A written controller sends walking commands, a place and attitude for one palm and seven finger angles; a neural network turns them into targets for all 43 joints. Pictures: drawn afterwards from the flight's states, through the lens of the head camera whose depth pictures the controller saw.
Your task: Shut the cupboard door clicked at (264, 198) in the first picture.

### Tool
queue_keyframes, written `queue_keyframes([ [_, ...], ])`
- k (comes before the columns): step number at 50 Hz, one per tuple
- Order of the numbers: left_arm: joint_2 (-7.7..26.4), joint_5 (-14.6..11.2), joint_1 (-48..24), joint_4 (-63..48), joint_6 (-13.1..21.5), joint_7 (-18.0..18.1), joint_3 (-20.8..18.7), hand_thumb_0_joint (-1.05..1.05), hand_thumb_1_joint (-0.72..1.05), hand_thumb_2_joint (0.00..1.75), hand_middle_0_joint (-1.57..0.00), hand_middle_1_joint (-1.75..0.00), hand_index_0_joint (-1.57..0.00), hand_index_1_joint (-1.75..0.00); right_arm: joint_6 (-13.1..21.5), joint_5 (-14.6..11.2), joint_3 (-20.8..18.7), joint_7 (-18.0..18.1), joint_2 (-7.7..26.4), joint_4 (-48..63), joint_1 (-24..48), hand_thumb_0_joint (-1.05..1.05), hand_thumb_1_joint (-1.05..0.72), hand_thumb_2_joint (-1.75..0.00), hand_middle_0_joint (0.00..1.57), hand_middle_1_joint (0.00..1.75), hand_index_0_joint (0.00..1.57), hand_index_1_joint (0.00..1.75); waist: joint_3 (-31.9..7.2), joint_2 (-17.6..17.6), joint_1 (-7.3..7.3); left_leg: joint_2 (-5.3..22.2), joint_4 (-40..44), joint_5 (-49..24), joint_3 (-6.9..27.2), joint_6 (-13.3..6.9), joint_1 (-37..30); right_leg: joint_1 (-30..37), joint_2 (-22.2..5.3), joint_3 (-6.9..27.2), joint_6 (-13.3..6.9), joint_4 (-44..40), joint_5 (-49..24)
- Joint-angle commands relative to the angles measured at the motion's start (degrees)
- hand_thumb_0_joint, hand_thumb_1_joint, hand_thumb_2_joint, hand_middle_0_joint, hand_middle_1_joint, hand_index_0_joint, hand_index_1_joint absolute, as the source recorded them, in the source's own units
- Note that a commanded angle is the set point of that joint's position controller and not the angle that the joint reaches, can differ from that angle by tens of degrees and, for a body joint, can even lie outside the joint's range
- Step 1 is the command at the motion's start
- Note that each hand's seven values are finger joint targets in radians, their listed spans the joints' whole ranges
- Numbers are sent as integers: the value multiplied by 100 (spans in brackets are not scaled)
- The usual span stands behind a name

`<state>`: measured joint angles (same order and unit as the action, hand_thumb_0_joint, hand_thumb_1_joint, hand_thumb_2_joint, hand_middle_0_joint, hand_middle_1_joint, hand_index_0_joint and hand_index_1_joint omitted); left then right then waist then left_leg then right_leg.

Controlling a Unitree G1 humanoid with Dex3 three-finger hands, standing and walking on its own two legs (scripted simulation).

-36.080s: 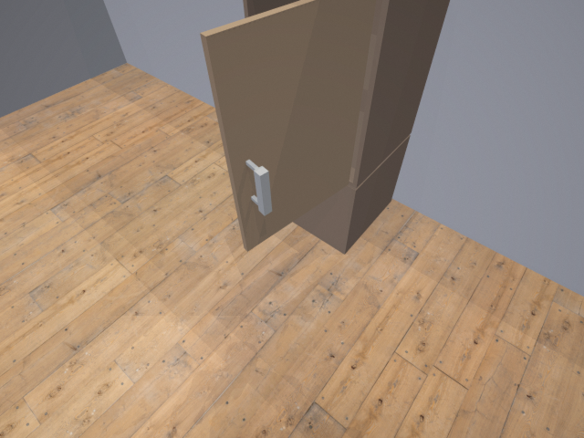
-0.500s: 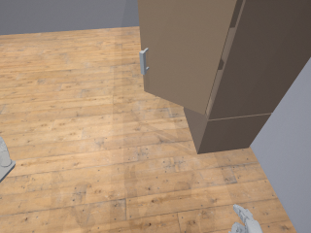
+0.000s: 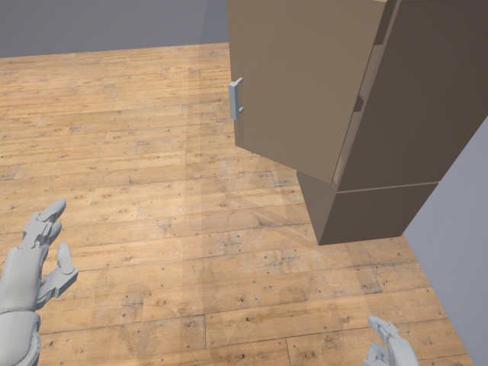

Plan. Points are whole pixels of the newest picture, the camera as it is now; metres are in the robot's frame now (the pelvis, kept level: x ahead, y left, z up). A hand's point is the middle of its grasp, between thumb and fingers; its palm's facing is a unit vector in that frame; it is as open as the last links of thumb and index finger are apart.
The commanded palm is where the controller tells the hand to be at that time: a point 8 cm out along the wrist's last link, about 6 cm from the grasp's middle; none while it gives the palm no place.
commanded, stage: let the arm hang, fingers relaxed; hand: left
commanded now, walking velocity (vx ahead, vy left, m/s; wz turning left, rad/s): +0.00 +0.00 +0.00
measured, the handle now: (237, 98) +0.93 +0.09 -0.09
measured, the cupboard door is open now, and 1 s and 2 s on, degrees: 52 52 52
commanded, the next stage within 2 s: look to check the result in 1.02 s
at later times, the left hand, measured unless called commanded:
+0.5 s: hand out of the picture -0.09 +0.22 -0.16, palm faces +0.03 -0.97 -0.24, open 7.2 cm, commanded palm none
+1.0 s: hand out of the picture -0.08 +0.17 -0.17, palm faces +0.03 -0.99 -0.14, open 7.3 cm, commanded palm none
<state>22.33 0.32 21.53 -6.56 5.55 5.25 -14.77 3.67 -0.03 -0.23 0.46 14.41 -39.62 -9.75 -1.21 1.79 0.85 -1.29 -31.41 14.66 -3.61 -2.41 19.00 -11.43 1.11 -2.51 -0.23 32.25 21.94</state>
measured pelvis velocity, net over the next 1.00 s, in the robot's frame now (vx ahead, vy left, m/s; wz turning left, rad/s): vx -0.06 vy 0.03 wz -0.01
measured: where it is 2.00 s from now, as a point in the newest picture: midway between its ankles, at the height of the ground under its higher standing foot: outside the picture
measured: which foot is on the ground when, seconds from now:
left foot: down 0.00-1.00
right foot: down 0.00-1.00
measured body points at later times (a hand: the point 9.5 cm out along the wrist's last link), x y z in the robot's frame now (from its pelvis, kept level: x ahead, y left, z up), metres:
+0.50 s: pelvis -0.05 +0.03 +0.01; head -0.03 +0.03 +0.46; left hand -0.09 +0.28 -0.14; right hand -0.05 -0.21 -0.14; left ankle +0.02 +0.10 -0.73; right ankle -0.07 -0.09 -0.73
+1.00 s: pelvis -0.06 +0.03 +0.01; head -0.06 +0.03 +0.46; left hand -0.08 +0.23 -0.16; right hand -0.08 -0.19 -0.15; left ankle +0.02 +0.10 -0.73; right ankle -0.07 -0.09 -0.73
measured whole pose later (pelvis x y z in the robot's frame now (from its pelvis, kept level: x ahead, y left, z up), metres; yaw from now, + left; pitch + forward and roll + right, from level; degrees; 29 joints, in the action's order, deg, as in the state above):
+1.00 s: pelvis -0.06 +0.03 +0.01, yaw -1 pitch -2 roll -1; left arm 5.9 1.4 20.0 64.7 -0.1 2.0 -0.2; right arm -0.9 1.1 -0.5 1.7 7.5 -64.2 -18.3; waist 0.2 0.0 -0.4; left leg -2.2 -21.9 5.5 -3.6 -4.1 15.1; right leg -8.5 0.6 -1.7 -0.5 24.0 14.0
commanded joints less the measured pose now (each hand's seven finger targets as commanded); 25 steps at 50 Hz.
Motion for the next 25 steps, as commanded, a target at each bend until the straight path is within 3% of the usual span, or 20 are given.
queue_keyframes([
  [1, 76, 132, 36, 2138, -490, -462, 1002, 0, 90, 90, -20, -30, -20, -30, -17, 17, -224, -46, 835, 242, -101, 0, -90, -90, 20, 30, 20, 30, -710, -902, -71, 764, -151, -2232, 716, -11, -311, 313, -926, 713, -181, -532, -3372],
  [3, 77, 123, -169, 2779, -474, -427, 1058, 0, 90, 90, -20, -30, -20, -30, -148, 76, -189, -32, 699, 185, -212, 0, -90, -90, 20, 30, 20, 30, -909, -1636, -138, 493, -318, -1724, 586, 105, -169, 736, -1275, 906, -459, -222, -4958],
  [4, 17, 127, -208, 3197, -467, -398, 1083, 0, 90, 90, -20, -30, -20, -30, -205, 112, -183, -27, 677, 80, -191, 0, -90, -90, 20, 30, 20, 30, -876, -1901, -108, 420, -349, -1337, 564, 133, -137, 790, -1324, 902, -543, -182, -5204],
  [5, -11, 114, -271, 3518, -499, -372, 1140, 0, 90, 90, -20, -30, -20, -30, -272, 119, -155, -23, 622, 7, -214, 0, -90, -90, 20, 30, 20, 30, -764, -1771, -121, 355, -260, -1054, 566, 152, -163, 744, -1320, 870, -557, -220, -4979],
  [7, -23, 59, -461, 3998, -568, -332, 1218, 0, 90, 90, -20, -30, -20, -30, -349, 134, -109, -27, 566, -231, -311, 0, -90, -90, 20, 30, 20, 30, -581, -823, -183, 471, 169, -1883, 653, 132, -597, 409, -1092, 714, -402, -247, -3617],
  [9, -183, 15, -466, 4479, -615, -315, 1279, 0, 90, 90, -20, -30, -20, -30, -370, 136, -42, 10, 566, -495, -272, 0, -90, -90, 20, 30, 20, 30, -328, 182, -128, 726, 531, -2172, 1036, -83, -686, 243, -677, 618, -172, -532, -1703],
  [10, -236, 14, -403, 4768, -638, -320, 1294, 0, 90, 90, -20, -30, -20, -30, -382, 127, -20, 20, 534, -634, -187, 0, -90, -90, 20, 30, 20, 30, -47, 596, -69, 749, 765, -1713, 1167, -149, -501, 221, -599, 598, -147, -730, -1029],
  [11, -183, 28, -307, 5026, -638, -334, 1284, 0, 90, 90, -20, -30, -20, -30, -396, 109, -3, 30, 529, -746, -197, 0, -90, -90, 20, 30, 20, 30, 48, 680, -39, 741, 870, -1378, 1219, -154, -414, 303, -571, 609, -160, -897, -840],
  [13, -495, 47, -161, 5403, -655, -351, 1198, 0, 90, 90, -20, -30, -20, -30, -436, 147, -54, 71, 348, -944, -296, 0, -90, -90, 20, 30, 20, 30, 244, 1028, -55, 655, 1140, -126, 1180, -97, -215, 287, -567, 561, -241, -1129, -476],
  [14, -467, 41, -161, 5572, -664, -365, 1227, 0, 90, 90, -20, -30, -20, -30, -468, 150, -54, 79, 341, -1055, -350, 0, -90, -90, 20, 30, 20, 30, 360, 1149, -62, 633, 1273, 340, 1209, -78, -103, 287, -536, 559, -277, -1164, -382],
  [15, -451, 37, -160, 5724, -670, -379, 1254, 0, 90, 90, -20, -30, -20, -30, -490, 145, -61, 83, 337, -1153, -407, 0, -90, -90, 20, 30, 20, 30, 474, 1166, -69, 635, 1434, 758, 1270, -66, 11, 280, -512, 550, -295, -1193, -280],
  [16, -487, 52, -127, 5847, -660, -388, 1246, 0, 90, 90, -20, -30, -20, -30, -490, 125, -88, 100, 333, -1205, -505, 0, -90, -90, 20, 30, 20, 30, 434, 823, -62, 689, 1473, 744, 1323, -86, -47, 325, -500, 490, -290, -1252, -347],
  [18, -535, 50, -87, 6099, -648, -402, 1293, 0, 90, 90, -20, -30, -20, -30, -484, 123, -110, 116, 361, -1367, -619, 0, -90, -90, 20, 30, 20, 30, 443, 572, -82, 709, 1598, 976, 1351, -75, -123, 242, -485, 512, -286, -1297, -244],
  [21, -572, 55, 4, 6392, -620, -399, 1310, 0, 90, 90, -20, -30, -20, -30, -449, 95, -142, 140, 399, -1551, -806, 0, -90, -90, 20, 30, 20, 30, 307, 129, -88, 806, 1721, 892, 1449, -123, -296, 293, -442, 502, -271, -1296, -351],
  [25, -655, 58, 147, 6718, -602, -379, 1349, 0, 90, 90, -20, -30, -20, -30, -427, 86, -146, 159, 370, -1813, -907, 0, -90, -90, 20, 30, 20, 30, 439, -289, -108, 805, 1772, 882, 1376, -123, -469, 39, -471, 561, -252, -1374, -268],
])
